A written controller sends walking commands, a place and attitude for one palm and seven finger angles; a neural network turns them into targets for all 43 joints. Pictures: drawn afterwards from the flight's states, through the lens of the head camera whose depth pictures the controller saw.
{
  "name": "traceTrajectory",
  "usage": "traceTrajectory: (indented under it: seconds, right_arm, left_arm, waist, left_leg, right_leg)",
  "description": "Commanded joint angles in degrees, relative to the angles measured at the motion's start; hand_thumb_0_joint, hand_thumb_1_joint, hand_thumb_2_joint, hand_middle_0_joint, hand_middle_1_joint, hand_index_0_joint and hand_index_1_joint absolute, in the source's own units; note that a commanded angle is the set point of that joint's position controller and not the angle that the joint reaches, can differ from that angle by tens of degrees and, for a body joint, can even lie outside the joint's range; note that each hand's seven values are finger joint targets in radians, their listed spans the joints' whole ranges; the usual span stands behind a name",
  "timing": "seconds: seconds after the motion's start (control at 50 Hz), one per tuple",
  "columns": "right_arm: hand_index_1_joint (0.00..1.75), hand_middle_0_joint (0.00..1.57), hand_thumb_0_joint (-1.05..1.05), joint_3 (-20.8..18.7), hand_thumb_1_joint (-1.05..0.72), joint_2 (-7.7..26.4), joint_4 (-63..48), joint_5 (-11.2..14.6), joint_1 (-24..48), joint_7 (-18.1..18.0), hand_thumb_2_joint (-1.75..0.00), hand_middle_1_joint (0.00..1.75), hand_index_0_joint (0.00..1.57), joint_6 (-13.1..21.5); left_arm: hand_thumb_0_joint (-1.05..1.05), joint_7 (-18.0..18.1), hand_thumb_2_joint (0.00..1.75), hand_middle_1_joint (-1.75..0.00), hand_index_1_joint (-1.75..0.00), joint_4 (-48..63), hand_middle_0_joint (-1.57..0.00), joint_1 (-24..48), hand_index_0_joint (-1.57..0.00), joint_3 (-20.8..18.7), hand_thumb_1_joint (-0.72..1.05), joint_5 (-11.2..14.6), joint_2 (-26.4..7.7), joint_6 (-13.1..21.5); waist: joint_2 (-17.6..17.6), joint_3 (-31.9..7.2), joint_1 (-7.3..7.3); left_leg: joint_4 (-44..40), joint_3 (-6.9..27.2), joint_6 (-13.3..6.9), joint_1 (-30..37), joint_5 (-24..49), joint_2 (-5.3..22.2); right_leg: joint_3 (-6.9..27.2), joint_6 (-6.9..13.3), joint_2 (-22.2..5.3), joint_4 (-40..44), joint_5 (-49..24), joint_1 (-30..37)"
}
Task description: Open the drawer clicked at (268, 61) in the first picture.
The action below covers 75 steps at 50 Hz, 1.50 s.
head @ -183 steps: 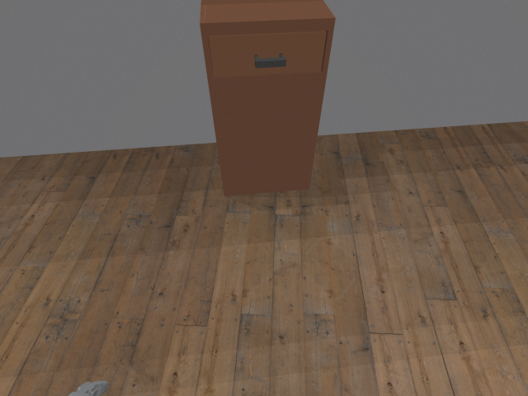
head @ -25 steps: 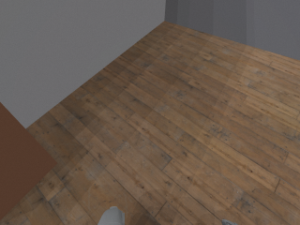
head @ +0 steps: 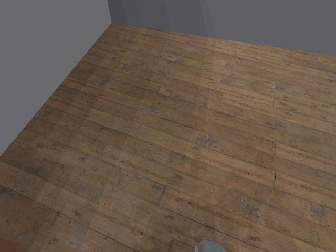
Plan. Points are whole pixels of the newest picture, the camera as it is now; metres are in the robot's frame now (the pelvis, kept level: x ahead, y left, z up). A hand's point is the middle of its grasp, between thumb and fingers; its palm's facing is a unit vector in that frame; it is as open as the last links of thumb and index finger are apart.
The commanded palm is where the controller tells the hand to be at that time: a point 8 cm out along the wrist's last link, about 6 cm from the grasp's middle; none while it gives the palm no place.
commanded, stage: turn to face it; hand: left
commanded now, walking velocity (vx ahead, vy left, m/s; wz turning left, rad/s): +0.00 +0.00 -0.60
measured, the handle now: out of the picture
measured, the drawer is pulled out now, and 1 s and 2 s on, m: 0.00 0.00 0.00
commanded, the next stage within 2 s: none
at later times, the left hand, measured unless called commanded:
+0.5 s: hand (112, 250) +0.15 +0.16 -0.18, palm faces +0.06 -0.99 -0.13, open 7.4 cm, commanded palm none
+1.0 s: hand out of the picture +0.04 +0.16 -0.15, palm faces +0.37 -0.88 -0.30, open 7.4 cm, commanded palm none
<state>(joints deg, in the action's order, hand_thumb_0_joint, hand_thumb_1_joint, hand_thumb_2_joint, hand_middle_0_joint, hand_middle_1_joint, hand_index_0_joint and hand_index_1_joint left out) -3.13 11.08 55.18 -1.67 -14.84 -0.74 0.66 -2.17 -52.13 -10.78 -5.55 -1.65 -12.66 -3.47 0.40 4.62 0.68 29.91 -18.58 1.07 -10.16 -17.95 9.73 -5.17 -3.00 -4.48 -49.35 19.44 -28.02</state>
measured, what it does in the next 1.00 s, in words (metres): steps on the spot, turning left: right foot, then left foot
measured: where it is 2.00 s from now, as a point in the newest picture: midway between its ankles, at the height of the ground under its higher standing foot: outside the picture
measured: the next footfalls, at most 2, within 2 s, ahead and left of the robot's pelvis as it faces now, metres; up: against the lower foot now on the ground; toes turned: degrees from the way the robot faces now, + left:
right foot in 0.08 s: +0.09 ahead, -0.13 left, +0.00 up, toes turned -10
left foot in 0.44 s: +0.09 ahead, +0.09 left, +0.00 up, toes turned +11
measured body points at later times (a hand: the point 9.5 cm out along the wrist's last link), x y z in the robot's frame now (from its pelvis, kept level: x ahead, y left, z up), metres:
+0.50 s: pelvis +0.04 -0.01 -0.02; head +0.06 +0.02 +0.43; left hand +0.14 +0.21 -0.17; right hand +0.06 -0.23 -0.16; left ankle +0.06 +0.08 -0.74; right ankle +0.05 -0.13 -0.72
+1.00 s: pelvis +0.01 -0.07 -0.01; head +0.04 -0.09 +0.44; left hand +0.02 +0.21 -0.13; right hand +0.17 -0.31 -0.16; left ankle +0.04 +0.07 -0.72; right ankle +0.06 -0.18 -0.74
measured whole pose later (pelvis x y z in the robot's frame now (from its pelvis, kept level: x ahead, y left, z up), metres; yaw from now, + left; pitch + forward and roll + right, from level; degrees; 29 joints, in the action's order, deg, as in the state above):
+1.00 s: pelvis +0.01 -0.07 -0.01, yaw +21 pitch +0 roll +0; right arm -6.4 16.0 53.3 -1.5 -11.9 0.6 -3.9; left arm 1.1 -50.7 -10.4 -3.3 -1.1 -11.7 -1.4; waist -3.5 2.0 1.5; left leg 43.4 5.5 1.2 -27.0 -20.8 -3.3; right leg -2.6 -0.2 -1.4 -32.3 16.9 -15.3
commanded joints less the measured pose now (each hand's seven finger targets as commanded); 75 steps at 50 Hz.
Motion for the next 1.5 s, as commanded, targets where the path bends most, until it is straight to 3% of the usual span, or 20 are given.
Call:
traceTrajectory:
  seconds: [0.0, 0.04, 0.06, 0.12, 0.2, 0.4, 0.44, 0.46, 0.56, 0.76, 0.88, 0.9, 0.94, 1.04, 1.24, 1.3, 1.34, 1.36, 1.38, 1.48]
  right_arm:
    - [0.30, 0.20, 0.00, -3.27, -0.90, 11.03, -3.04, 0.02, -1.30, -0.28, -0.90, 0.30, 0.20, 0.46]
    - [0.30, 0.20, 0.00, -2.91, -0.90, 9.42, -3.86, 0.64, -3.08, 0.41, -0.90, 0.30, 0.20, 0.09]
    - [0.30, 0.20, 0.00, -1.23, -0.90, 4.38, -6.35, 0.92, -2.27, 0.75, -0.90, 0.30, 0.20, 0.01]
    - [0.30, 0.20, 0.00, -0.82, -0.90, 5.29, -4.48, 0.97, -0.09, -1.00, -0.90, 0.30, 0.20, -1.46]
    - [0.30, 0.20, 0.00, 0.28, -0.90, 3.40, 1.35, 0.61, -7.40, -0.56, -0.90, 0.30, 0.20, -2.25]
    - [0.30, 0.20, 0.00, -0.45, -0.90, 3.42, 0.80, 0.65, -7.26, 0.76, -0.90, 0.30, 0.20, -2.02]
    - [0.30, 0.20, 0.00, -2.20, -0.90, 10.91, -0.84, -0.21, -9.76, 0.48, -0.90, 0.30, 0.20, -1.39]
    - [0.30, 0.20, 0.00, -2.52, -0.90, 11.05, 0.07, -0.28, -10.40, -0.38, -0.90, 0.30, 0.20, -1.05]
    - [0.30, 0.20, 0.00, -2.12, -0.90, 8.30, -2.30, 0.36, -3.35, -0.87, -0.90, 0.30, 0.20, -0.02]
    - [0.30, 0.20, 0.00, -3.79, -0.90, 12.40, -3.40, 0.30, -1.42, -0.01, -0.90, 0.30, 0.20, -1.46]
    - [0.30, 0.20, 0.00, -4.61, -0.90, 13.78, -6.54, 0.35, 4.73, 0.85, -0.90, 0.30, 0.20, -2.71]
    - [0.30, 0.20, 0.00, -4.51, -0.90, 12.36, -7.29, 0.69, 5.97, 1.08, -0.90, 0.30, 0.20, -2.95]
    - [0.30, 0.20, 0.00, -3.90, -0.90, 8.33, -9.66, 0.34, 5.73, 1.33, -0.90, 0.30, 0.20, -2.89]
    - [0.30, 0.20, 0.00, -3.66, -0.90, 8.36, -6.25, 0.18, 3.11, 2.75, -0.90, 0.30, 0.20, -4.10]
    - [0.30, 0.20, 0.00, -1.83, -0.90, 7.07, -8.88, 1.09, 12.15, 2.77, -0.90, 0.30, 0.20, -3.31]
    - [0.30, 0.20, 0.00, -1.72, -0.90, 7.60, -7.98, 1.12, 7.87, 2.34, -0.90, 0.30, 0.20, -2.58]
    - [0.30, 0.20, 0.00, -3.10, -0.90, 12.64, -7.00, 0.84, 2.89, 2.25, -0.90, 0.30, 0.20, -1.77]
    - [0.30, 0.20, 0.00, -4.71, -0.90, 19.12, -6.95, 0.56, 0.09, 1.89, -0.90, 0.30, 0.20, -1.49]
    - [0.30, 0.20, 0.00, -5.00, -0.90, 20.06, -5.09, 0.69, -3.57, 1.52, -0.90, 0.30, 0.20, -1.76]
    - [0.30, 0.20, 0.00, -2.97, -0.90, 13.88, -7.72, 0.57, 7.66, 0.54, -0.90, 0.30, 0.20, -1.26]
  left_arm:
    - [0.00, 0.31, 0.90, -0.30, -0.30, 5.23, -0.20, 1.68, -0.20, 0.03, 0.90, 0.16, -1.81, 2.11]
    - [0.00, 1.08, 0.90, -0.30, -0.30, 3.09, -0.20, -5.97, -0.20, -0.96, 0.90, -0.25, -7.49, 3.44]
    - [0.00, 2.10, 0.90, -0.30, -0.30, 1.81, -0.20, -11.02, -0.20, -2.43, 0.90, -0.27, -14.85, 4.18]
    - [0.00, 3.76, 0.90, -0.30, -0.30, 1.54, -0.20, -5.76, -0.20, -1.11, 0.90, 0.77, -10.96, 3.48]
    - [0.00, 3.95, 0.90, -0.30, -0.30, 2.06, -0.20, 3.58, -0.20, 2.04, 0.90, 0.30, -5.71, 4.45]
    - [0.00, 4.23, 0.90, -0.30, -0.30, 0.68, -0.20, 2.09, -0.20, 0.65, 0.90, 1.01, -6.14, 2.53]
    - [0.00, 3.85, 0.90, -0.30, -0.30, 3.88, -0.20, 2.90, -0.20, 1.07, 0.90, 1.33, -1.16, 1.84]
    - [0.00, 4.05, 0.90, -0.30, -0.30, 4.02, -0.20, 5.16, -0.20, 0.91, 0.90, 0.53, -1.82, 1.61]
    - [0.00, 3.17, 0.90, -0.30, -0.30, 1.85, -0.20, 3.04, -0.20, 0.08, 0.90, 0.76, -2.06, 2.09]
    - [0.00, 3.31, 0.90, -0.30, -0.30, 3.17, -0.20, 3.39, -0.20, 0.13, 0.90, 1.09, -3.56, 1.57]
    - [0.00, 3.69, 0.90, -0.30, -0.30, 2.46, -0.20, -5.24, -0.20, 0.02, 0.90, 1.50, -5.28, 2.05]
    - [0.00, 3.90, 0.90, -0.30, -0.30, 2.10, -0.20, -8.43, -0.20, -0.47, 0.90, 1.16, -7.11, 2.43]
    - [0.00, 4.35, 0.90, -0.30, -0.30, 5.10, -0.20, -4.36, -0.20, -0.86, 0.90, 0.28, -15.38, 2.68]
    - [0.00, 4.12, 0.90, -0.30, -0.30, 7.10, -0.20, 3.49, -0.20, 0.88, 0.90, 0.32, -8.36, 3.84]
    - [0.00, 3.79, 0.90, -0.30, -0.30, 3.64, -0.20, -6.63, -0.20, -0.37, 0.90, -0.30, -12.84, 3.36]
    - [0.00, 3.57, 0.90, -0.30, -0.30, 3.09, -0.20, -5.63, -0.20, -0.78, 0.90, 0.03, -13.27, 2.90]
    - [0.00, 3.19, 0.90, -0.30, -0.30, 3.83, -0.20, -5.41, -0.20, -0.71, 0.90, 0.80, -10.90, 2.28]
    - [0.00, 2.59, 0.90, -0.30, -0.30, 6.59, -0.20, -3.50, -0.20, 0.09, 0.90, 1.03, -6.95, 2.17]
    - [0.00, 2.97, 0.90, -0.30, -0.30, 7.93, -0.20, 1.59, -0.20, 0.61, 0.90, 0.31, -7.63, 1.54]
    - [0.00, 2.37, 0.90, -0.30, -0.30, 4.01, -0.20, -1.10, -0.20, -0.27, 0.90, 0.49, -7.53, 1.41]
  waist:
    - [-12.21, -5.67, 0.34]
    - [-0.05, -10.84, -3.95]
    - [18.18, -14.13, -5.90]
    - [12.68, -14.24, -3.94]
    - [6.05, -9.44, 1.80]
    - [1.38, -4.74, 1.16]
    - [-19.49, -2.88, 2.71]
    - [-17.60, -4.34, 3.73]
    - [-5.55, -8.34, 0.90]
    - [-9.28, -8.17, 2.23]
    - [-9.14, -8.25, -1.66]
    - [-5.65, -7.89, -3.34]
    - [15.97, -4.28, -2.69]
    - [8.67, -0.28, 1.85]
    - [12.97, -6.29, -4.37]
    - [12.36, -9.14, -2.34]
    - [0.98, -11.51, 0.88]
    - [-17.37, -10.23, 2.94]
    - [-14.06, -9.78, 5.26]
    - [-8.99, -4.98, -0.26]
  left_leg:
    - [-2.05, 5.11, -4.68, 4.31, 27.74, 12.93]
    - [16.35, 1.80, 0.50, -7.89, 21.58, 9.52]
    - [32.57, 2.17, 3.85, -25.24, -15.37, -0.34]
    - [42.09, 17.68, 2.27, -23.74, -14.50, -1.16]
    - [30.18, 16.69, 2.33, -13.96, -5.74, -2.21]
    - [0.53, 13.34, 0.62, -2.71, 7.04, -3.45]
    - [-13.50, 40.49, -10.20, -2.54, 24.01, 14.34]
    - [-15.04, 43.06, -12.02, -2.03, 21.39, 13.82]
    - [-11.61, 31.32, -9.86, 2.31, 24.66, 5.95]
    - [-11.72, 37.73, -10.98, 1.96, 15.67, 3.49]
    - [-9.82, 40.21, -7.58, -10.94, 6.13, -1.04]
    - [-5.13, 37.53, -4.83, -17.60, 0.66, -4.22]
    - [24.68, 22.38, 1.43, -29.04, -13.46, -13.12]
    - [39.52, 19.26, 2.59, -23.37, -1.73, -8.19]
    - [15.43, 13.12, 2.74, -15.68, -9.51, -8.25]
    - [3.49, 11.12, 1.74, -7.73, -2.99, -9.06]
    - [-8.65, 19.05, -1.27, 8.41, 10.88, -2.96]
    - [-9.66, 38.60, -8.60, 14.65, 30.50, 12.52]
    - [-10.36, 40.08, -13.20, 10.01, 29.53, 15.27]
    - [-12.32, 30.77, -8.84, -1.60, 14.65, 2.99]
  right_leg:
    - [-2.47, 1.73, 2.24, 11.66, -1.57, 6.55]
    - [2.73, 4.98, -1.10, 22.66, -16.17, 27.44]
    - [25.50, 11.66, -17.98, 25.59, -40.19, 37.46]
    - [20.36, 14.79, -16.80, 26.76, -36.83, 26.98]
    - [5.95, 11.62, -11.02, 28.33, -30.67, 15.55]
    - [-0.66, 6.27, -11.71, 20.07, -12.40, 10.45]
    - [-4.35, -0.43, 0.36, -1.43, 14.26, -1.61]
    - [1.65, 0.21, 0.65, -11.79, 15.20, -3.64]
    - [5.38, -1.14, -0.76, -15.56, 2.96, -4.92]
    - [5.22, -1.77, 1.80, -1.54, 5.61, -0.12]
    - [3.49, 0.11, 4.33, 19.01, -1.06, 18.18]
    - [5.69, 1.18, 1.05, 28.33, -2.77, 25.16]
    - [29.13, 10.89, -24.24, 40.95, 9.60, 19.30]
    - [7.92, 8.00, -12.56, 33.67, -8.68, 12.21]
    - [3.45, 10.42, -17.25, 27.33, -27.07, 24.63]
    - [-0.39, 7.65, -16.81, 21.72, -28.58, 23.60]
    - [-5.15, 1.88, -13.01, 8.37, -16.05, 10.23]
    - [-6.41, -2.80, -5.24, -3.78, 13.68, -7.31]
    - [-0.19, -2.18, -4.18, -12.09, 17.43, -8.49]
    - [4.21, -2.21, -2.57, -14.89, 2.15, -4.10]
